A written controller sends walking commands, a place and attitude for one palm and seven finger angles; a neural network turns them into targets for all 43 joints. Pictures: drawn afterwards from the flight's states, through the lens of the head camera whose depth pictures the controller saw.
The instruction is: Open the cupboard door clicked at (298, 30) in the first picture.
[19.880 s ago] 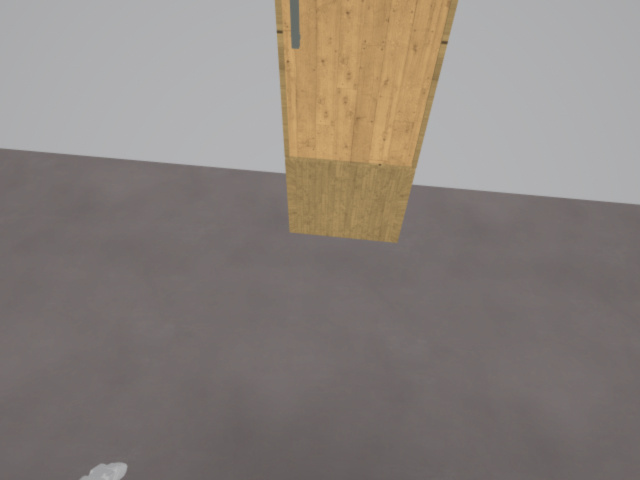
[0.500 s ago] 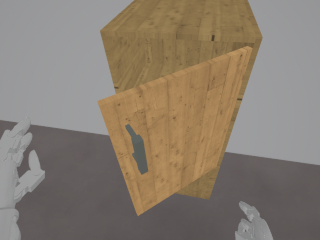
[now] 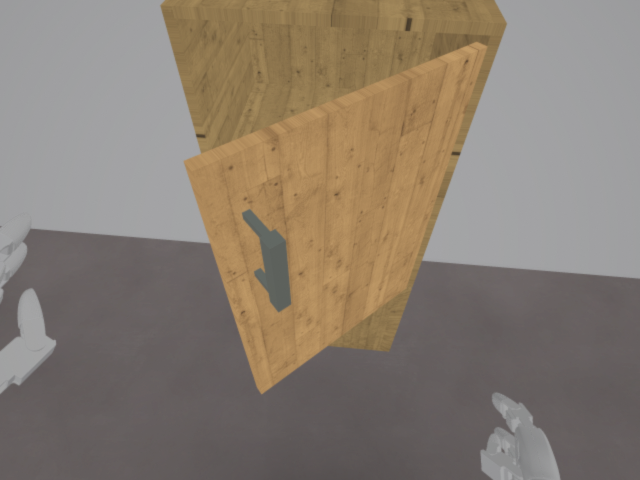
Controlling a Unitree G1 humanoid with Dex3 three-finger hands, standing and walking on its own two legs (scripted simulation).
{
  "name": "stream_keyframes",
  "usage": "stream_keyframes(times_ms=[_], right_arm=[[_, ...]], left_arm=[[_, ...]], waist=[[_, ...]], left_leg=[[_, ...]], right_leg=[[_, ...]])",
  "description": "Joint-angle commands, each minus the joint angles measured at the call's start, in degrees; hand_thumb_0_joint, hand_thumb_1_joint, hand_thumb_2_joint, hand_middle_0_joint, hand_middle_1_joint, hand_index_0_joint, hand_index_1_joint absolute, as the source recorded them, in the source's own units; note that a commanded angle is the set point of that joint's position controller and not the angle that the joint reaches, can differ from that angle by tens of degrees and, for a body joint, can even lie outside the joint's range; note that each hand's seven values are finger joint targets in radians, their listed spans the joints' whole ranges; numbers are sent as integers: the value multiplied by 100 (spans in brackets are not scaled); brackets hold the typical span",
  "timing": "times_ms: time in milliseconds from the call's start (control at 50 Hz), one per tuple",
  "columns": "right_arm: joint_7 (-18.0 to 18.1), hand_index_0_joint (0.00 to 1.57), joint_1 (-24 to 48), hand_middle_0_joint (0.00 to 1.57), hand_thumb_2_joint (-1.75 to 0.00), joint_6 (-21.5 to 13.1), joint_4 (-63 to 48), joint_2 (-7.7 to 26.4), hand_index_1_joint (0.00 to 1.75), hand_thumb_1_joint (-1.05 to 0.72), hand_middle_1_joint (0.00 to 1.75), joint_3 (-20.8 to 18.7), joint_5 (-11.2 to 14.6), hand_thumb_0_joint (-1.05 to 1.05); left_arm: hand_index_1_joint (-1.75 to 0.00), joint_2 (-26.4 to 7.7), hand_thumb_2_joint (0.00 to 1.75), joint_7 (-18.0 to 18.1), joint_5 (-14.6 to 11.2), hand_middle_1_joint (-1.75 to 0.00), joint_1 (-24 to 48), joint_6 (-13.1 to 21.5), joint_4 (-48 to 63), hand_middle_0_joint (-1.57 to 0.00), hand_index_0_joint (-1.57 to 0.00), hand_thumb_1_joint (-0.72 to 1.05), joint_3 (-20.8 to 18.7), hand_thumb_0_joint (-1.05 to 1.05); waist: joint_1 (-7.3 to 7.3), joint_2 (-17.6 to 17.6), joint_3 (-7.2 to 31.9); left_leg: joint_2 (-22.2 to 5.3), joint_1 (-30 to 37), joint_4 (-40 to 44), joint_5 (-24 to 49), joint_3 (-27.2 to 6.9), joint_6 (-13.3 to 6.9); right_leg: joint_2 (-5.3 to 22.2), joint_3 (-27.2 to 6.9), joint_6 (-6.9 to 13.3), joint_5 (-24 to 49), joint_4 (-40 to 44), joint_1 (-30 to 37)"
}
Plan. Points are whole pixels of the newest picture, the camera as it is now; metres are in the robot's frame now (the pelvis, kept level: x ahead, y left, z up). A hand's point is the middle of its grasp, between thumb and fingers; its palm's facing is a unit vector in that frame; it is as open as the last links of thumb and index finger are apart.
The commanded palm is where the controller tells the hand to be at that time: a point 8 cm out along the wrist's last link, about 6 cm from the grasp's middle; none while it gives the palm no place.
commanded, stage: step back with the hand held close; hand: left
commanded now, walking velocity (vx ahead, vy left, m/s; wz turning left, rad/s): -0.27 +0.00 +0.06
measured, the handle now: (267, 262) +0.33 +0.09 +0.11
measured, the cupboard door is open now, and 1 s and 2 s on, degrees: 43 43 43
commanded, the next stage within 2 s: stop stepping back and stand still in 0.66 s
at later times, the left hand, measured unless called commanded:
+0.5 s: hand out of the picture +0.13 +0.29 +0.17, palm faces +0.49 -0.76 -0.44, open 7.4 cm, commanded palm +0.06 +0.32 +0.18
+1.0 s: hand out of the picture +0.04 +0.25 +0.15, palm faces +0.35 -0.81 -0.47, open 7.4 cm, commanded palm -0.03 +0.28 +0.18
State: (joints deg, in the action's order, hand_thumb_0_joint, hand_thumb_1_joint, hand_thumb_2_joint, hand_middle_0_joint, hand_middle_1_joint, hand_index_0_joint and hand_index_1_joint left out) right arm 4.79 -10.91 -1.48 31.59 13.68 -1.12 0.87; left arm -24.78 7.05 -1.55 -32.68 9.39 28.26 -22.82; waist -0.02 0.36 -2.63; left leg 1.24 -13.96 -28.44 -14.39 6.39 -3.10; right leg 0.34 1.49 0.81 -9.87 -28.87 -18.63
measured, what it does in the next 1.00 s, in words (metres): walks backwards: right foot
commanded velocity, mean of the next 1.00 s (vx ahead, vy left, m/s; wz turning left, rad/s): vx -0.20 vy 0.01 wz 0.03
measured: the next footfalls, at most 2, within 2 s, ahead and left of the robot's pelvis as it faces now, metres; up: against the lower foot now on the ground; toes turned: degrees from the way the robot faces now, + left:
right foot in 0.68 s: -0.20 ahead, -0.12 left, +0.00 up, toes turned -3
left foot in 1.20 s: -0.11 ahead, +0.10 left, +0.00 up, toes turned -3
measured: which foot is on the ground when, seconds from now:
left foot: down 0.00-1.00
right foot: down 0.00-0.30, up 0.32-0.66, down 0.68-1.00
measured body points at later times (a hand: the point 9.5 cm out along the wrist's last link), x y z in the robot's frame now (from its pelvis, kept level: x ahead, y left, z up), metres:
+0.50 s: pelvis -0.07 +0.02 +0.00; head -0.05 +0.04 +0.45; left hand +0.10 +0.33 +0.19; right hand +0.08 -0.20 -0.09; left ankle +0.01 +0.08 -0.74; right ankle -0.14 -0.12 -0.69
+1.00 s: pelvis -0.18 -0.01 +0.00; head -0.17 +0.00 +0.45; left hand +0.01 +0.29 +0.18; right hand -0.03 -0.27 -0.07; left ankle -0.08 +0.08 -0.74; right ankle -0.24 -0.12 -0.74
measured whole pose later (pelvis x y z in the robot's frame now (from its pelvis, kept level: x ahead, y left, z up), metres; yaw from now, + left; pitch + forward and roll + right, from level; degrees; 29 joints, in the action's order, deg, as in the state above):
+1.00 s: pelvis -0.18 -0.01 +0.00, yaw -3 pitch +0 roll +0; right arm 5.2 -11.5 -5.7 34.2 13.3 0.1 0.5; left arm -24.8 7.6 -2.9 -30.9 9.1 27.0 -24.0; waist -1.0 1.3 -0.6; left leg 1.3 -21.4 -27.1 -5.9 1.5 -2.2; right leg -0.7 0.7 0.6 -21.6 -30.3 -8.8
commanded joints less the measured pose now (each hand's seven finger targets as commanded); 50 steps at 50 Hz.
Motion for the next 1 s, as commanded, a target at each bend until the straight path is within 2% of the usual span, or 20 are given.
stream_keyframes(times_ms=[0, 80, 180, 240, 300, 340, 360, 420, 520, 620, 680, 700, 720, 760, 820, 860, 900, 920, 960, 980], right_arm=[[20, 20, 511, 20, -90, -358, -1000, 696, 30, -90, 30, -235, -11, 0], [14, 20, 371, 20, -90, -413, -1015, 699, 30, -90, 30, -234, 5, 0], [-32, 20, 209, 20, -90, -483, -861, 608, 30, -90, 30, -194, -25, 0], [-9, 20, 245, 20, -90, -512, -833, 615, 30, -90, 30, -145, -46, 0], [82, 20, 375, 20, -90, -654, -917, 691, 30, -90, 30, -184, -112, 0], [39, 20, 257, 20, -90, -773, -766, 482, 30, -90, 30, -236, -124, 0], [15, 20, 257, 20, -90, -830, -670, 487, 30, -90, 30, -241, -132, 0], [-70, 20, 206, 20, -90, -964, -455, 471, 30, -90, 30, -204, -135, 0], [-165, 20, 342, 20, -90, -986, -340, 534, 30, -90, 30, -168, -149, 0], [-241, 20, 615, 20, -90, -726, -527, 492, 30, -90, 30, -126, -122, 0], [-199, 20, 655, 20, -90, -559, -558, 338, 30, -90, 30, -77, -62, 0], [-159, 20, 650, 20, -90, -576, -541, 329, 30, -90, 30, -134, 49, 0], [-114, 20, 720, 20, -90, -596, -644, 375, 30, -90, 30, -139, 87, 0], [-63, 20, 706, 20, -90, -500, -729, 248, 30, -90, 30, 15, 46, 0], [85, 20, 583, 20, -90, -539, -622, 554, 30, -90, 30, -45, 36, 0], [78, 20, 339, 20, -90, -655, -616, 684, 30, -90, 30, -131, 95, 0], [72, 20, 443, 20, -90, -747, -641, 674, 30, -90, 30, -91, -28, 0], [61, 20, 498, 20, -90, -777, -636, 637, 30, -90, 30, -68, -60, 0], [31, 20, 532, 20, -90, -792, -703, 631, 30, -90, 30, -81, -64, 0], [16, 20, 535, 20, -90, -775, -719, 595, 30, -90, 30, -87, -78, 0]], left_arm=[[-30, -884, 90, 194, 7, -30, 118, 400, 1176, -20, -20, 90, -935, 0], [-30, -786, 90, 218, 81, -30, 384, 449, 1020, -20, -20, 90, -868, 0], [-30, -894, 90, 306, 61, -30, 569, 576, 1301, -20, -20, 90, -855, 0], [-30, -930, 90, 374, 40, -30, 488, 664, 1553, -20, -20, 90, -921, 0], [-30, -1023, 90, 438, 183, -30, 567, 767, 1674, -20, -20, 90, -1249, 0], [-30, -983, 90, 448, 155, -30, 645, 739, 1518, -20, -20, 90, -1171, 0], [-30, -873, 90, 450, 101, -30, 506, 717, 1368, -20, -20, 90, -1088, 0], [-30, -580, 90, 407, 33, -30, 377, 668, 1389, -20, -20, 90, -684, 0], [-30, -650, 90, 316, -67, -30, 539, 530, 1558, -20, -20, 90, -529, 0], [-30, -1083, 90, 87, -282, -30, 2, 615, 1681, -20, -20, 90, -958, 0], [-30, -1375, 90, 70, -378, -30, 84, 782, 1545, -20, -20, 90, -1254, 0], [-30, -1312, 90, 71, -413, -30, 205, 776, 1685, -20, -20, 90, -1191, 0], [-30, -1443, 90, 75, -351, -30, 13, 711, 1484, -20, -20, 90, -1339, 0], [-30, -1209, 90, 38, -215, -30, -267, 531, 1208, -20, -20, 90, -1183, 0], [-30, -1087, 90, 125, -216, -30, 188, 402, 1195, -20, -20, 90, -995, 0], [-30, -949, 90, 152, -179, -30, 180, 386, 955, -20, -20, 90, -805, 0], [-30, -1079, 90, 148, -172, -30, 190, 385, 1108, -20, -20, 90, -862, 0], [-30, -1038, 90, 152, -164, -30, 234, 395, 1190, -20, -20, 90, -841, 0], [-30, -1009, 90, 185, -122, -30, 160, 413, 1392, -20, -20, 90, -879, 0], [-30, -1000, 90, 189, -104, -30, 10, 395, 1329, -20, -20, 90, -900, 0]], waist=[[142, -613, 816], [28, -70, 424], [-79, 537, 538], [-74, 10, 672], [36, -1743, 583], [-30, -707, 544], [-22, -543, 569], [-29, -838, 746], [67, -1422, 1284], [214, -972, 1705], [110, 358, 1447], [187, 1069, 1566], [160, 1306, 1373], [58, 715, 1109], [-60, -522, 992], [8, -644, 1139], [50, -1240, 1045], [61, -1063, 870], [62, -895, 558], [42, -640, 479]], left_leg=[[-999, -1335, 917, 244, -1230, -158], [-888, -2192, 723, -1613, -1254, -266], [-306, -785, -877, -1527, -1045, -27], [-538, -609, -247, -1548, -1402, -91], [-2021, -2767, 2221, -2966, -2940, -596], [-2024, -1906, 1777, -1553, -2703, -720], [-1928, -1346, 1537, -894, -2450, -706], [-1742, -140, 1505, 409, -2111, -496], [-1422, 787, 1698, 1430, -1585, -101], [-1087, 1274, 1064, 2319, -1027, 220], [-453, 1108, -411, 508, -390, 391], [-188, 615, -1086, -62, -439, 398], [-103, -159, -1577, -424, -527, 341], [-193, -922, -1308, -334, -604, 293], [-475, 585, 129, 2522, -807, 102], [-973, 1077, 296, 3084, -1341, -132], [-1096, 490, 967, 1831, -1944, -207], [-1155, -105, 1455, 427, -2100, -190], [-803, -902, 1727, -1567, -1746, 44], [-521, -869, 1338, -1513, -1419, 197]], right_leg=[[250, -650, -84, 939, -709, 1342], [420, -971, -19, 221, -631, 1184], [1175, -1759, 419, -1447, 796, -667], [924, -1300, 292, -1292, 229, -739], [-242, -315, -228, -1077, -2848, 1103], [-167, -568, -152, -1635, -3495, 252], [-115, -530, -157, -1779, -3274, -117], [-88, -247, -179, -1950, -2328, -364], [-311, 101, -84, -1855, -543, 344], [-156, 35, 77, -410, 1248, 731], [1099, -798, 421, 732, 1438, -298], [1281, -742, 461, 1981, 1182, 82], [1421, -825, 469, 3260, 837, 414], [1421, -731, 439, 4191, 285, 1019], [616, -280, -111, 2443, -59, 351], [64, -245, -306, 237, -48, 159], [-105, -135, -185, -1167, -166, 429], [-138, -119, -131, -1577, -189, 764], [-119, -60, 55, -1649, 447, 1185], [-7, -190, 150, -1934, 874, 996]])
